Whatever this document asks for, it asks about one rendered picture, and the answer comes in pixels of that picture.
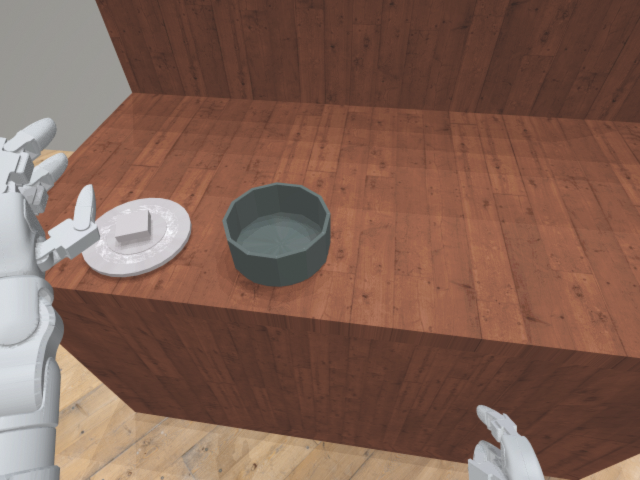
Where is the robot left forearm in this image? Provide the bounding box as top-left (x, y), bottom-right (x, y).
top-left (0, 275), bottom-right (64, 480)

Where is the left robot hand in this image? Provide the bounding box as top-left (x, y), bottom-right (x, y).
top-left (0, 118), bottom-right (100, 279)

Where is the right robot hand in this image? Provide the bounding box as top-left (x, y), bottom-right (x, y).
top-left (468, 405), bottom-right (545, 480)

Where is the lid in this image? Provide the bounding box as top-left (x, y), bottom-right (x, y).
top-left (82, 198), bottom-right (192, 277)

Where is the knob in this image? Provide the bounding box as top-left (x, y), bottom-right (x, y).
top-left (115, 210), bottom-right (151, 243)

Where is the pot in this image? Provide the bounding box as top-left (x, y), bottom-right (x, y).
top-left (222, 182), bottom-right (331, 287)

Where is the table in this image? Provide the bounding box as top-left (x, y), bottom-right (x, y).
top-left (35, 0), bottom-right (640, 480)

